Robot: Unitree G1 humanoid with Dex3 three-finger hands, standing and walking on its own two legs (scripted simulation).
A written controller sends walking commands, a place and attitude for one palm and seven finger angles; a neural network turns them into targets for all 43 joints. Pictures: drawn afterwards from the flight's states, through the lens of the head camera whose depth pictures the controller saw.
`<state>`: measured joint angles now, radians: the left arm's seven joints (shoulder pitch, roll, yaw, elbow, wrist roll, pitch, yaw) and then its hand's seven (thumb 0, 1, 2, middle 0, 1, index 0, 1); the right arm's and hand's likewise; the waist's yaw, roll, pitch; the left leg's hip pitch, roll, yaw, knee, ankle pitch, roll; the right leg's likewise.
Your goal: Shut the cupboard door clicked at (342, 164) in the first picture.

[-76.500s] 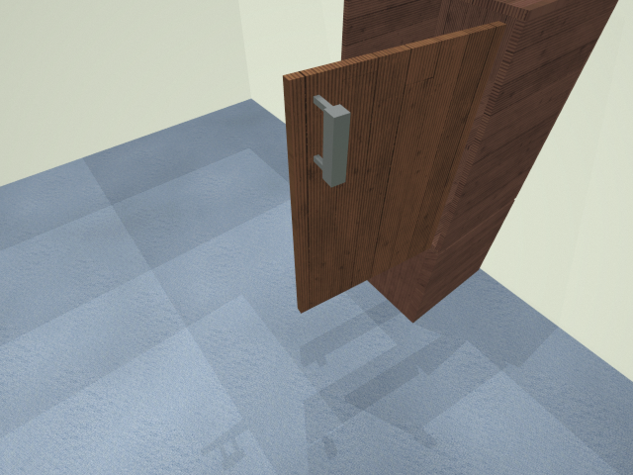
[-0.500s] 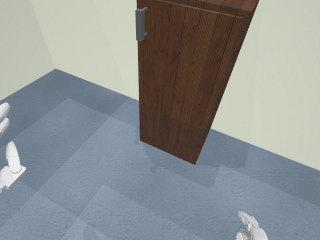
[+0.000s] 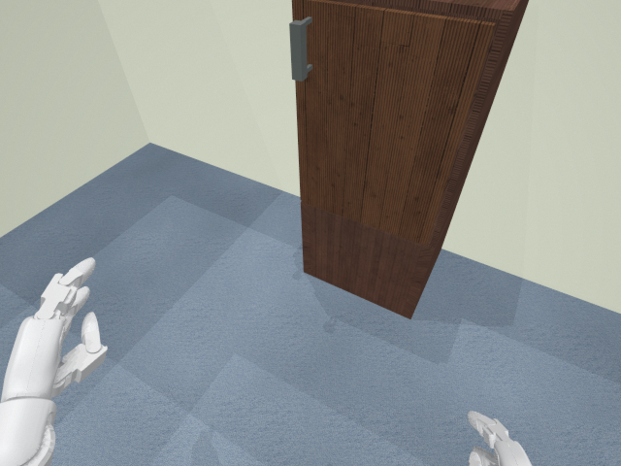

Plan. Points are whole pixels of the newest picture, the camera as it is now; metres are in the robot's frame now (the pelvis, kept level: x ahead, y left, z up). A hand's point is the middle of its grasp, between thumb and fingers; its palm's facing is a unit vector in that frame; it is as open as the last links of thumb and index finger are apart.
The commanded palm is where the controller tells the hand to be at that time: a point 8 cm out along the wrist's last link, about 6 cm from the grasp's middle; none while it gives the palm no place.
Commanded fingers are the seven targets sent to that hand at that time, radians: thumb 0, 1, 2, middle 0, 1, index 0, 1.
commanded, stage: let the arm hang, fingers relaxed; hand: left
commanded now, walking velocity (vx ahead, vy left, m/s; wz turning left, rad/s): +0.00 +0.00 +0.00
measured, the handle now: (303, 48) +0.93 +0.09 +0.16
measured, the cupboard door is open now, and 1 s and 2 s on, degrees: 1 1 1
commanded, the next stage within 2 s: look to check the result in 1.02 s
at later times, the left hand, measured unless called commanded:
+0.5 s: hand out of the picture -0.08 +0.17 -0.17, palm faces +0.06 -0.98 -0.21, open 7.3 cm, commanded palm none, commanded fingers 0.00 0.90 0.90 -0.20 -0.30 -0.20 -0.30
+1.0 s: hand out of the picture -0.01 +0.13 -0.17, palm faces +0.05 -0.99 -0.13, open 7.4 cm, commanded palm none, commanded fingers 0.00 0.90 0.90 -0.20 -0.30 -0.20 -0.30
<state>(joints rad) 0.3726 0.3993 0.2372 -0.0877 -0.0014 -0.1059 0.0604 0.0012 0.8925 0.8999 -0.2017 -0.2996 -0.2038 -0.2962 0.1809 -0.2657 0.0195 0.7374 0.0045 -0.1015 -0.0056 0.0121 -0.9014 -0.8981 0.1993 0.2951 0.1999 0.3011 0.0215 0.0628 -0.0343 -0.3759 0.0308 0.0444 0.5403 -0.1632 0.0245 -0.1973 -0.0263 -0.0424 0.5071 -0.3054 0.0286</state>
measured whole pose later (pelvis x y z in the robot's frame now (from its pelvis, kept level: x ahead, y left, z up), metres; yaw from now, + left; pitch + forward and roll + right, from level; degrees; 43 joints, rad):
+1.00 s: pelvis +0.01 -0.02 +0.01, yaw +0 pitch -2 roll +0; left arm 0.32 0.10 0.01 1.14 0.01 0.00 0.03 0.00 0.91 0.90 -0.20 -0.30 -0.20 -0.29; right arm 0.34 -0.13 0.00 1.13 -0.02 0.02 -0.03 0.01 -0.91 -0.90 0.20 0.29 0.20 0.30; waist -0.02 0.01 0.01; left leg -0.27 0.03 0.04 0.45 -0.14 0.00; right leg -0.11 -0.03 -0.05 0.46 -0.30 0.01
